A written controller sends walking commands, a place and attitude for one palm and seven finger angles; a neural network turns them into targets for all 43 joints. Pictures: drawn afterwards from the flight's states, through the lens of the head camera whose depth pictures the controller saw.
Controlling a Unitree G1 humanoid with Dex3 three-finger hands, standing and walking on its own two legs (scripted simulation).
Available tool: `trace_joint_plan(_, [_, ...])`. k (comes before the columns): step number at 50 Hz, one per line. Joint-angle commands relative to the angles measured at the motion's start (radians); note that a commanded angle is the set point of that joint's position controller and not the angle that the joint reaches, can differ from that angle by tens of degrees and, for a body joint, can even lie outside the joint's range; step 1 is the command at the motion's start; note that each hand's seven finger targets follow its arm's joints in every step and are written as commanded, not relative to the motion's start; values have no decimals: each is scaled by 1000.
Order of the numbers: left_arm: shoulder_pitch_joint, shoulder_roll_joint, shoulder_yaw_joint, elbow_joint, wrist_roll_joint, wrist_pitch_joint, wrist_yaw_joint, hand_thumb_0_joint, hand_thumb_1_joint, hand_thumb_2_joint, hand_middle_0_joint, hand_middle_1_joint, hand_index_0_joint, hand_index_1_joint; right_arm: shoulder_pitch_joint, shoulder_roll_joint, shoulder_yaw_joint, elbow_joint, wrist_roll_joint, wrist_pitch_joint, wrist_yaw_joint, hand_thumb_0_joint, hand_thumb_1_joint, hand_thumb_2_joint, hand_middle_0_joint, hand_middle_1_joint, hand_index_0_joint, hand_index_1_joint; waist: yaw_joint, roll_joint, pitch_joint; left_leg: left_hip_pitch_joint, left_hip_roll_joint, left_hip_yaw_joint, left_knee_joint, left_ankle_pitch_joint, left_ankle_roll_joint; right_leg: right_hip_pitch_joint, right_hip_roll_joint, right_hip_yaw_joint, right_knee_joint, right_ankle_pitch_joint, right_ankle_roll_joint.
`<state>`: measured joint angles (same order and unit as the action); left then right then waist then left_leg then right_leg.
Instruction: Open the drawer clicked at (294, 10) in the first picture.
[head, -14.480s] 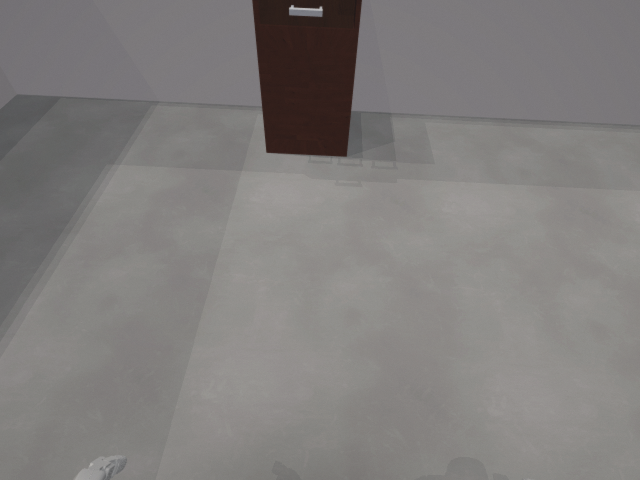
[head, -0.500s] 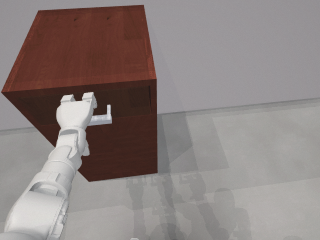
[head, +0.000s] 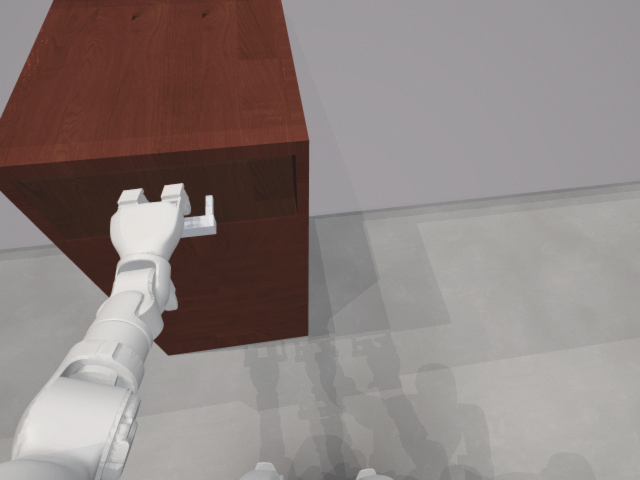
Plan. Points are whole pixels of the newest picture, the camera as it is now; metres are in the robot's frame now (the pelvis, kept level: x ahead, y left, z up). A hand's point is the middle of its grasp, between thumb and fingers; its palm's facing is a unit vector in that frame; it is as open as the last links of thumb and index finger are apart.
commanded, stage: lower the fingers behind the handle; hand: left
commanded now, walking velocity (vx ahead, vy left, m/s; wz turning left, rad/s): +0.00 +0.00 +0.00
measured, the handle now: (171, 217) +0.49 +0.22 -0.01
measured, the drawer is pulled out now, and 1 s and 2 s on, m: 0.00 0.00 0.04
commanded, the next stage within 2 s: close the thumb around the handle in 0.66 s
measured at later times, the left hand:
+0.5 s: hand (168, 257) +0.43 +0.22 -0.04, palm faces -0.03 -0.03 -1.00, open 13.8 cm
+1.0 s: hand (167, 256) +0.43 +0.22 -0.04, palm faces -0.03 -0.03 -1.00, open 12.2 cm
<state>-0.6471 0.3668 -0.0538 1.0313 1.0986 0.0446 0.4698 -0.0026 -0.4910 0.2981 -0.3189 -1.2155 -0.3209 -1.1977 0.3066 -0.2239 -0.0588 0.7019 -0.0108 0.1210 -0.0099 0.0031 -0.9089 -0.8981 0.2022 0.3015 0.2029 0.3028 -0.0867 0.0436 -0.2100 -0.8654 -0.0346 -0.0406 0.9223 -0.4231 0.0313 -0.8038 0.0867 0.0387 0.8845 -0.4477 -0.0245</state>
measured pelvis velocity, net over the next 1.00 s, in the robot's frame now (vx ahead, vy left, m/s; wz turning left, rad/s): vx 0.00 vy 0.00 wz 0.00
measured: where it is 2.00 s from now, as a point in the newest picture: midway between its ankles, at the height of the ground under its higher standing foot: outside the picture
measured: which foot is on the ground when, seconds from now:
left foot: down 0.00-1.00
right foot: down 0.00-1.00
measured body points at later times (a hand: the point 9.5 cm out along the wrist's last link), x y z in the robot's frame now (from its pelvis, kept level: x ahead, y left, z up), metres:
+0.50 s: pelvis -0.01 +0.00 -0.01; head +0.08 +0.01 +0.43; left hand +0.43 +0.22 +0.02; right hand +0.03 -0.26 -0.14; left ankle +0.00 +0.10 -0.69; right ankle -0.02 -0.11 -0.69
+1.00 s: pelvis +0.00 +0.00 -0.01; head +0.09 +0.01 +0.43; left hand +0.43 +0.22 +0.02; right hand +0.04 -0.27 -0.14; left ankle +0.00 +0.10 -0.69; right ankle -0.02 -0.11 -0.69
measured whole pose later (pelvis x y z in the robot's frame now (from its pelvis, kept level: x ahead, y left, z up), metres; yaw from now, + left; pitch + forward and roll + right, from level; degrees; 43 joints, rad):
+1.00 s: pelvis +0.00 +0.00 -0.01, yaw +0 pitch +23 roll -2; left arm -0.65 0.36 -0.05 1.04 1.10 0.06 0.51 0.00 -0.24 0.41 -0.33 -1.23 -0.34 -1.22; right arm 0.31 -0.23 -0.06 0.71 -0.02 0.12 -0.01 0.00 -0.91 -0.90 0.20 0.30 0.20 0.30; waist -0.10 0.05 -0.22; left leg -0.94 -0.03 -0.04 0.99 -0.45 0.03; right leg -0.87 0.09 0.03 0.94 -0.47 -0.02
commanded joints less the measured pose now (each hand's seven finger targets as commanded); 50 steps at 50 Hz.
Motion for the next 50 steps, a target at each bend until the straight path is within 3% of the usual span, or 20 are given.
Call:
trace_joint_plan(1, [-356,204,62,-172,7,-8,41,0,-500,300,-300,-1200,-300,-1200,85,-156,-56,-74,-9,-16,-8,0,-900,-900,200,300,200,300,-3,16,-365,305,13,25,-43,414,11,111,-15,-43,-70,396,-22])
trace_joint_plan(5, [-342,204,74,-190,14,-19,66,0,-500,300,-300,-1200,-300,-1200,85,-156,-59,-74,-14,-19,-5,0,-900,-900,200,300,200,300,-1,19,-377,305,16,27,-24,410,11,88,-13,-44,-58,386,-21])
trace_joint_plan(10, [-376,196,61,-159,21,1,94,0,-500,300,-300,-1200,-300,-1200,81,-158,-58,-61,-17,-23,-2,0,-900,-900,200,300,200,300,-16,37,-364,278,16,21,-9,364,9,33,-12,-49,-44,329,-21])
trace_joint_plan(12, [-373,235,93,-155,17,11,97,0,-500,300,-300,-1200,-300,-1200,85,-163,-58,-56,-18,-21,-1,0,-900,-900,200,300,200,300,-7,29,-407,282,15,20,-3,381,9,50,-12,-48,-32,346,-20])
trace_joint_plan(14, [-392,215,67,-150,13,23,95,0,-500,300,-300,-1200,-300,-1200,79,-160,-54,-59,-14,-19,-2,0,-900,-900,200,300,200,300,-17,31,-382,266,15,21,-5,352,10,39,-12,-47,-41,327,-18])
trace_joint_plan(16, [-409,228,77,-153,8,32,92,0,-500,300,-300,-1200,-300,-1200,80,-165,-52,-57,-17,-19,-3,0,-900,-900,200,300,200,300,-12,48,-396,287,19,11,-11,367,5,34,-12,-55,-32,316,-23])
trace_joint_plan(17, [-416,203,53,-154,10,35,88,0,-500,300,-300,-1200,-300,-1200,79,-161,-53,-61,-13,-18,-3,0,-900,-900,200,300,200,300,-20,57,-407,302,18,14,-10,361,6,23,-10,-54,-37,308,-20])
trace_joint_plan(23, [-406,179,37,-135,3,34,71,0,-500,300,-300,-1200,-300,-1200,91,-161,-51,-59,-14,-21,-9,0,-900,-900,200,300,200,300,-27,28,-381,293,22,14,-13,346,10,23,-11,-56,-47,300,-19])
trace_joint_plan(24, [-408,208,53,-131,6,31,70,0,-500,300,-300,-1200,-300,-1200,88,-163,-48,-58,-12,-22,-12,0,-900,-900,200,300,200,300,-24,15,-375,278,22,12,-15,330,10,27,-12,-52,-48,289,-18])
trace_joint_plan(26, [-433,191,41,-154,3,19,67,0,-500,300,-300,-1200,-300,-1200,88,-161,-49,-58,-14,-27,-12,0,-900,-900,200,300,200,300,-28,47,-368,290,24,10,-18,333,9,15,-13,-55,-48,282,-21])
trace_joint_plan(27, [-397,201,54,-142,5,17,68,0,-500,300,-300,-1200,-300,-1200,94,-162,-48,-61,-12,-26,-12,0,-900,-900,200,300,200,300,-14,35,-393,292,20,12,-15,343,10,29,-11,-54,-44,294,-21])
trace_joint_plan(30, [-407,181,35,-129,4,14,69,0,-500,300,-300,-1200,-300,-1200,95,-160,-49,-58,-13,-28,-12,0,-900,-900,200,300,200,300,-29,17,-362,267,20,17,-10,317,13,22,-12,-49,-52,283,-18])
trace_joint_plan(32, [-401,231,71,-140,2,6,71,0,-500,300,-300,-1200,-300,-1200,97,-164,-47,-57,-13,-28,-12,0,-900,-900,200,300,200,300,-17,17,-381,261,18,14,-9,329,13,40,-13,-47,-44,303,-19])
trace_joint_plan(33, [-385,204,53,-136,0,8,70,0,-500,300,-300,-1200,-300,-1200,95,-161,-48,-60,-12,-28,-12,0,-900,-900,200,300,200,300,-19,30,-379,261,16,22,-8,332,13,45,-13,-46,-47,312,-18])
trace_joint_plan(38, [-376,223,68,-155,2,8,74,0,-500,300,-300,-1200,-300,-1200,99,-162,-50,-55,-13,-22,-11,0,-900,-900,200,300,200,300,-16,25,-388,265,18,22,-4,366,12,61,-13,-46,-42,352,-18])
trace_joint_plan(40, [-377,184,41,-159,3,10,76,0,-388,348,-308,-1212,-308,-1212,98,-158,-51,-59,-12,-22,-8,0,-900,-900,200,300,200,300,-20,31,-385,273,17,23,-6,366,11,54,-12,-49,-45,346,-19])
trace_joint_plan(45, [-374,178,42,-164,0,14,78,0,-108,468,-328,-1242,-328,-1242,97,-159,-54,-56,-14,-21,-6,0,-900,-900,200,300,200,300,-19,34,-387,293,21,22,-7,386,10,54,-12,-50,-47,361,-19])
trace_joint_plan(47, [-362,204,62,-171,4,12,76,0,4,516,-336,-1254,-336,-1254,92,-160,-54,-57,-13,-18,-8,0,-900,-900,200,300,200,300,-12,34,-414,300,20,21,-4,402,8,65,-12,-47,-40,377,-18])
trace_joint_plan(49, [-371,177,40,-176,7,13,76,0,116,564,-344,-1266,-344,-1266,92,-156,-54,-57,-13,-17,-7,0,-900,-900,200,300,200,300,-18,42,-388,298,20,23,-6,408,8,59,-13,-48,-45,385,-19])
trace_joint_plan(50, [-349,165,35,-156,3,19,74,0,172,588,-348,-1272,-348,-1272,90,-157,-55,-58,-14,-16,-7,0,-900,-900,200,300,200,300,-21,16,-380,289,18,25,-4,394,11,67,-12,-48,-50,380,-18])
